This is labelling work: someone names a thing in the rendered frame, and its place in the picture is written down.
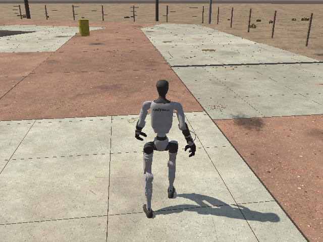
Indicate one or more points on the right robot hand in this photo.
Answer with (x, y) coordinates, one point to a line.
(193, 149)

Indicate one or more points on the left robot upper arm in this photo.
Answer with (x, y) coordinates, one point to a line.
(143, 113)

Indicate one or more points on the left robot hand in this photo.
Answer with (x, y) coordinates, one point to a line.
(139, 138)

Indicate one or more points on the robot right forearm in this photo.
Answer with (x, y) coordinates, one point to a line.
(187, 136)

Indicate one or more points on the left robot shin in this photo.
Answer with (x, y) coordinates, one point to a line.
(147, 192)

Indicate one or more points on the robot shin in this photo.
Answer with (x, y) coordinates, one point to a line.
(147, 192)
(171, 176)

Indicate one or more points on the right robot upper arm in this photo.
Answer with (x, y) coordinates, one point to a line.
(180, 115)

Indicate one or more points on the robot left forearm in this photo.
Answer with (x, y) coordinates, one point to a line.
(138, 129)

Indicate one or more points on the right robot shin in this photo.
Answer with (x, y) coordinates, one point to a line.
(171, 176)

